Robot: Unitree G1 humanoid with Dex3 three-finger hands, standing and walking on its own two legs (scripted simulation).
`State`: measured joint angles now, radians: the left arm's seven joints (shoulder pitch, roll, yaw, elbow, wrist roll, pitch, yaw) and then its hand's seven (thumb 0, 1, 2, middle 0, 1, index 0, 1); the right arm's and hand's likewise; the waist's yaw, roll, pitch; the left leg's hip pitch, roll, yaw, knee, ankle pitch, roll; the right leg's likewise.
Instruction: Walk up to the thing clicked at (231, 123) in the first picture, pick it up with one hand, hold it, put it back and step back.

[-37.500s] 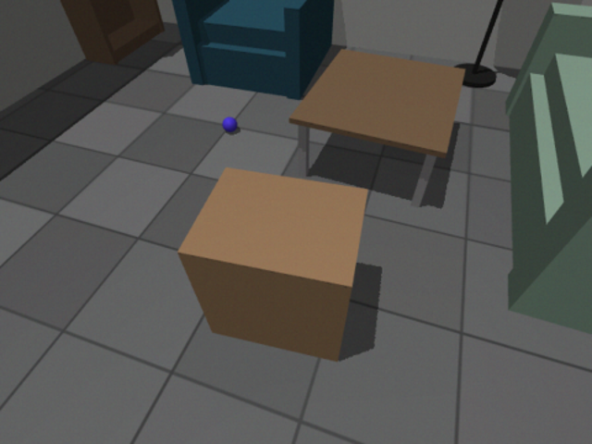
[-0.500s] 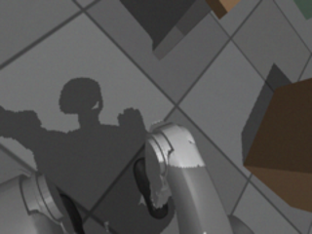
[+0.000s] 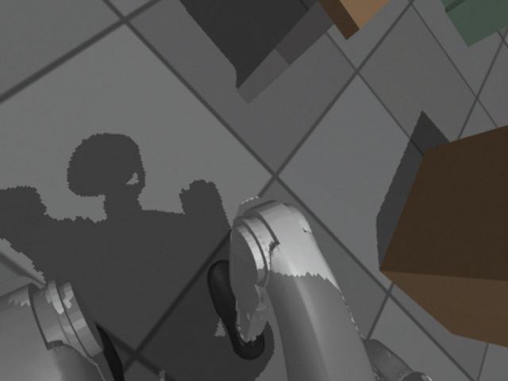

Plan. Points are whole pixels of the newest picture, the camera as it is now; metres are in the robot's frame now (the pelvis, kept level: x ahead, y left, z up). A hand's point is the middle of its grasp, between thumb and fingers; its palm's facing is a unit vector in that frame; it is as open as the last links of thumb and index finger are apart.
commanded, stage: close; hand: left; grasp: from above
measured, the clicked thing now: out of the picture +0.47 +0.32 -0.26
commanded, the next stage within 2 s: settle in 1.30 s
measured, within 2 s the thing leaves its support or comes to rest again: leaves its support in 1.70 s
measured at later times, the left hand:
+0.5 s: hand out of the picture +0.46 +0.32 -0.23, palm faces -0.42 -0.18 -0.89, open 11.3 cm
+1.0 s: hand out of the picture +0.45 +0.32 -0.23, palm faces -0.43 -0.15 -0.89, open 10.8 cm
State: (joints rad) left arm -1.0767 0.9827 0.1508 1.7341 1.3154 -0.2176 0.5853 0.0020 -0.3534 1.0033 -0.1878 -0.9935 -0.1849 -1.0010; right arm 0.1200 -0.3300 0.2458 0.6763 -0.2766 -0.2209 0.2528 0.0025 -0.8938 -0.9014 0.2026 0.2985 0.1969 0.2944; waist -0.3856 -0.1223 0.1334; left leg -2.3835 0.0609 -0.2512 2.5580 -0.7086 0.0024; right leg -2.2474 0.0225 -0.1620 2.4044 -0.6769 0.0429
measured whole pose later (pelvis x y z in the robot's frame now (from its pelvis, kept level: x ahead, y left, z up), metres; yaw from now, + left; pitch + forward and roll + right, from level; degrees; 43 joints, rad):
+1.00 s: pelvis +0.00 +0.00 +0.00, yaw -1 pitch +27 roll -14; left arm -1.10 1.01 0.08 1.74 1.27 -0.21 0.57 0.00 -0.07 0.67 -0.47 -0.81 -0.48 -0.79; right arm 0.11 -0.33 0.31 0.65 -0.28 -0.23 0.26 0.00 -0.90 -0.90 0.20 0.30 0.20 0.29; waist -0.39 -0.13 0.15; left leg -2.37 0.06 -0.27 2.55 -0.70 0.00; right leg -2.23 0.03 -0.18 2.38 -0.66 0.05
